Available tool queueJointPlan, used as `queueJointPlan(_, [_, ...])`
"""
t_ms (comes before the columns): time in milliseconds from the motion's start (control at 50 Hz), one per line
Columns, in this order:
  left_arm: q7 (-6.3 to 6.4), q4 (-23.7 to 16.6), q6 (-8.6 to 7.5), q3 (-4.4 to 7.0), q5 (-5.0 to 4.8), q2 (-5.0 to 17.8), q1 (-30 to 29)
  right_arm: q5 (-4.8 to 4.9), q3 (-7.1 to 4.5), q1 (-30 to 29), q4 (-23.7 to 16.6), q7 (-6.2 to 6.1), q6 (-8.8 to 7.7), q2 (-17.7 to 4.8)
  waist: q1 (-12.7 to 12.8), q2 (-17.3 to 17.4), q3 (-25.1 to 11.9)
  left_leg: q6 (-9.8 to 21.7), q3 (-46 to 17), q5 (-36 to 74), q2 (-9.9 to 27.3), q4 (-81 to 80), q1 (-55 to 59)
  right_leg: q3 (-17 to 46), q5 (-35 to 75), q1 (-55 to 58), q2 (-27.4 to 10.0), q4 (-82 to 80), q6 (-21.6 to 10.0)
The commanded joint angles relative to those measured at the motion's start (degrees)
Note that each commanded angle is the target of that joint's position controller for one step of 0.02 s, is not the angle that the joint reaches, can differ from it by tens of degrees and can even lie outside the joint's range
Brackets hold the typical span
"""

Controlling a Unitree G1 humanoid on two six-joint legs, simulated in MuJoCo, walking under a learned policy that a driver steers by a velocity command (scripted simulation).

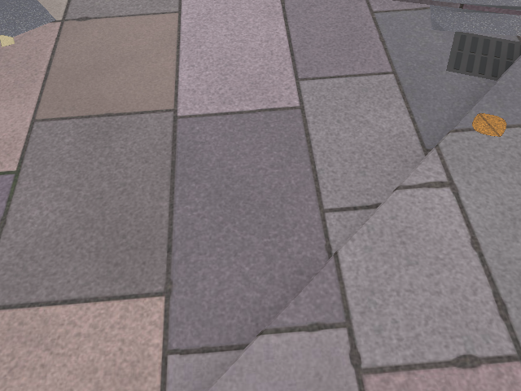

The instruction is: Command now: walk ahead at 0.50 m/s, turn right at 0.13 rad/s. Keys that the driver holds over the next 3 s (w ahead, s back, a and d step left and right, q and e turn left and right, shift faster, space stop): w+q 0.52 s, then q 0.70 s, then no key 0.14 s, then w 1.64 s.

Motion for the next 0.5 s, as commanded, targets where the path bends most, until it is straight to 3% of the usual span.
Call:
queueJointPlan(20, [2.0, 2.3, -0.31, 2.84, -1.03, 9.8, 15.4, 1.09, -0.78, -2.9, -5.6, 0.44, -1.36, -5.8, 6.5, -2.8, -8.0, 2.2, -9.0, 5.5, -0.1, 16.8, -27.8, 26.5, 10.2, 29.1, -21.1, -20.5, -9.2])
queueJointPlan(40, [2.04, 2.5, -0.88, 2.11, -0.9, 7.4, 12.9, 0.71, -0.8, -2.1, -4.4, 0.59, -1.13, -5.3, 4.3, -1.6, -5.5, 2.7, -10.0, 7.7, 1.2, 12.4, -24.4, 20.5, 12.6, 23.9, -18.3, -22.1, -6.3])
queueJointPlan(80, [1.97, 2.8, -2.1, 1.15, -1.08, 4.6, 10.6, -0.66, -0.87, 1.8, -2.0, 0.99, 0.74, -4.6, 1.7, -3.9, -4.3, 2.7, -10.9, 10.0, 1.1, 9.0, -18.3, 13.7, 14.3, 17.9, -15.5, -24.8, -3.1])
queueJointPlan(120, [2.0, 3.9, -3.23, 1.21, -1.38, 5.0, 12.1, -0.4, -1.18, 1.5, -1.6, 1.56, 1.73, -3.9, 1.0, -3.5, -3.3, 2.9, -11.2, 13.1, 0.3, 7.4, -19.2, 10.2, 15.7, 18.0, -14.6, -26.5, -2.3])
queueJointPlan(160, [2.04, 4.7, -3.81, 1.37, -1.34, 5.5, 13.7, -0.19, -1.16, -2.4, -2.4, 1.93, 2.21, -3.1, 1.6, -3.5, -0.9, 2.8, -11.5, 17.6, 0.4, 4.5, -23.4, 7.4, 14.1, 18.8, -14.4, -28.5, -1.5])
queueJointPlan(240, [2.26, 5.9, -4.05, 0.91, -1.31, 4.4, 16.1, -0.19, -1.0, -10.5, -4.7, 2.49, 2.1, -2.6, 3.2, -3.5, 2.6, 2.7, -10.9, 25.3, -0.2, -5.2, -29.4, 2.8, 14.1, 21.7, -14.0, -30.3, -0.6])
queueJointPlan(300, [2.86, 6.9, -4.16, 0.82, -1.48, 5.1, 17.2, -0.52, -0.14, -16.4, -7.5, 3.44, 1.8, -1.2, 4.3, -4.3, 3.1, 3.0, -5.6, 29.4, -1.9, -15.0, -25.5, -2.2, 20.6, 22.2, -13.3, -29.5, 0.3])
queueJointPlan(360, [3.21, 7.9, -3.82, 0.87, -0.95, 5.7, 19.2, -0.76, -0.14, -18.2, -8.8, 4.05, 1.81, -2.2, 4.7, -4.2, 2.2, 4.8, -1.9, 28.7, -3.6, -16.1, -23.5, -4.9, 28.1, 26.4, -14.6, -25.5, 0.1])
queueJointPlan(400, [3.56, 8.0, -3.55, 1.05, -0.85, 6.8, 18.4, -1.02, -0.43, -16.6, -8.9, 3.88, 1.65, -2.9, 3.3, -4.9, 1.4, 7.0, -0.8, 22.7, -5.5, -17.7, -20.3, -6.6, 40.3, 28.4, -15.5, -19.8, 0.3])
queueJointPlan(440, [4.09, 7.8, -2.94, 1.46, -0.71, 8.5, 16.8, -1.09, -1.26, -10.2, -7.4, 3.4, 1.75, -4.4, 0.2, -6.5, -2.2, 9.8, 0.9, 15.0, -9.4, -18.1, -12.1, -7.8, 55.1, 28.9, -16.0, -8.8, 0.4])
queueJointPlan(460, [4.14, 7.5, -2.36, 1.53, -0.79, 8.9, 16.3, -1.05, -2.04, -4.0, -5.9, 2.93, 1.46, -5.7, -2.3, -5.7, -5.8, 11.6, 0.2, 12.6, -11.0, -20.4, -5.7, -7.9, 54.8, 27.7, -16.1, 1.4, 0.3])
queueJointPlan(480, [4.22, 6.9, -1.73, 1.53, -0.95, 9.3, 15.3, -1.8, -3.28, 4.9, -4.0, 2.18, 1.0, -8.6, -7.3, -1.3, -10.3, 14.6, -7.8, 9.4, -7.5, -29.4, 5.6, -8.2, 42.7, 20.6, -15.0, 18.1, 1.8])
queueJointPlan(500, [-2.33, 13.6, -3.87, -3.42, 11.79, -1.9, 36.1, -2.3, -2.95, 13.9, 0.5, 0.97, -2.32, -10.1, -1.2, 14.1, -22.1, 27.0, -32.9, 29.6, 4.8, -23.1, 37.8, 0.4, -11.2, -3.7, -7.9, 28.3, 7.0])
Next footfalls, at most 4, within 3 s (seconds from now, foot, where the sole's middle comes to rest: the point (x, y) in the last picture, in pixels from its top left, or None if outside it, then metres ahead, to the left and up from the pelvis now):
0.48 left None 0.36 0.12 -0.76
1.06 right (261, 314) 0.66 0.03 -0.79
1.48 left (156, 345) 0.61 0.32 -0.85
1.94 right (211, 269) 0.85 0.18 -0.85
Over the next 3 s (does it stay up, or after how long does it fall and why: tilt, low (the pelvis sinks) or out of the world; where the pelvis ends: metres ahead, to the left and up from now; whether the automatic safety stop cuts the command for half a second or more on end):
stays up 1.13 0.57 -0.09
